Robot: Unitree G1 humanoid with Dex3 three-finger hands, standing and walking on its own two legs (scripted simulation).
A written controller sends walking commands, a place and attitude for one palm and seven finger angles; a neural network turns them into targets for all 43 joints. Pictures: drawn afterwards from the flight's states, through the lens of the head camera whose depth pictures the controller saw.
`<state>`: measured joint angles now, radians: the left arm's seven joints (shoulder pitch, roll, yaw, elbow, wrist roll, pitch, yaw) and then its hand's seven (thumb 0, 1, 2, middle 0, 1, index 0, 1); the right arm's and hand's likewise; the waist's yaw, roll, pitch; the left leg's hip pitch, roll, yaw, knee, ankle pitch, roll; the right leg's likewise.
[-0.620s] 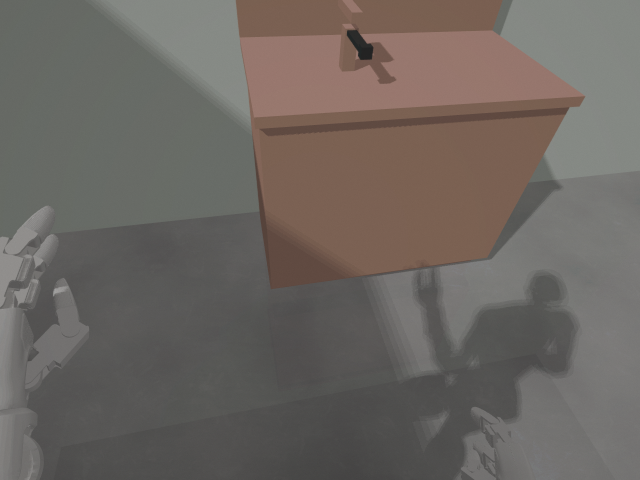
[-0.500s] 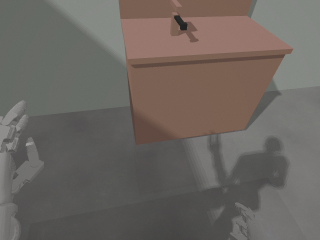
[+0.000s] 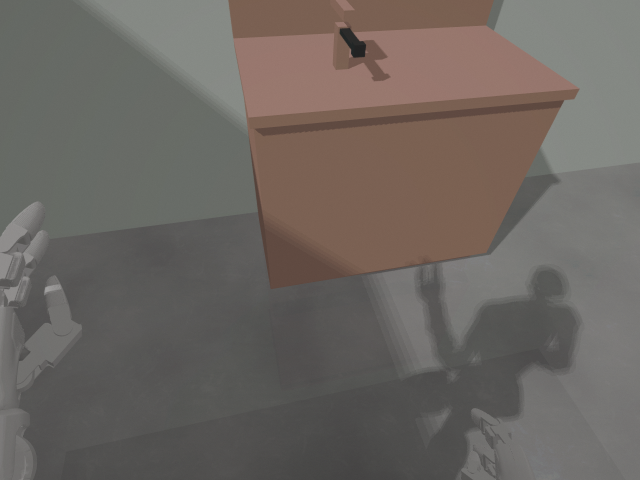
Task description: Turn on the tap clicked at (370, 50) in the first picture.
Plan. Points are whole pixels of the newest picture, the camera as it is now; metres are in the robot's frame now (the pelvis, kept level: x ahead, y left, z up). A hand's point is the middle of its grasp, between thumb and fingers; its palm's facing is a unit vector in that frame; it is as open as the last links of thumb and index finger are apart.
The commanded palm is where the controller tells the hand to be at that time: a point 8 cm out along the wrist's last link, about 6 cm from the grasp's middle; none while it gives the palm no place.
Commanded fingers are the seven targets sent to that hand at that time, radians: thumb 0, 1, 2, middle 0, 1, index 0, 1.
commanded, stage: walk to a spot facing it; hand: left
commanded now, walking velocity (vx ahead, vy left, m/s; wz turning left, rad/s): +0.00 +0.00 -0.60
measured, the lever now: (358, 49) +1.01 -0.01 +0.12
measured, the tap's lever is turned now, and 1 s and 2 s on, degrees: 0 0 0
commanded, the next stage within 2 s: turn to face it in 1.86 s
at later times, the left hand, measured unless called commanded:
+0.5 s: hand (168, 326) +0.22 +0.16 +0.16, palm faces +0.23 -0.87 -0.44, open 7.4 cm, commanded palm +0.17 +0.22 +0.18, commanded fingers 0.00 0.90 0.90 -0.20 -0.30 -0.20 -0.30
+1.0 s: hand (375, 305) +0.26 -0.03 +0.15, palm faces -0.16 -0.90 -0.42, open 7.4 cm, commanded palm +0.23 +0.07 +0.18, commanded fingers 0.00 0.90 0.90 -0.20 -0.30 -0.20 -0.30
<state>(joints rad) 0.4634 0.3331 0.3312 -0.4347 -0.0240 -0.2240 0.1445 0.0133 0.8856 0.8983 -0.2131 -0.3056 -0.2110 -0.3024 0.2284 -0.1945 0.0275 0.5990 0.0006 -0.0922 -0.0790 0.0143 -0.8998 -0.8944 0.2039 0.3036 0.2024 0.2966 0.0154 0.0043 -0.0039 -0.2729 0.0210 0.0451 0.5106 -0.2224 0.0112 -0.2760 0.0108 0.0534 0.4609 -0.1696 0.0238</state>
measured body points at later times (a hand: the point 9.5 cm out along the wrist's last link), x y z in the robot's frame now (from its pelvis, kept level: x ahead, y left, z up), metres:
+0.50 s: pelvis -0.04 -0.03 -0.01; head +0.00 -0.04 +0.44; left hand +0.20 +0.21 +0.19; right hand +0.09 -0.29 -0.10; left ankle -0.04 +0.12 -0.72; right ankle +0.05 -0.14 -0.74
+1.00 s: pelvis -0.05 -0.09 -0.02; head -0.03 -0.11 +0.42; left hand +0.26 +0.02 +0.17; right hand -0.05 -0.38 -0.12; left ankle -0.01 +0.05 -0.65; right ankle -0.05 -0.20 -0.74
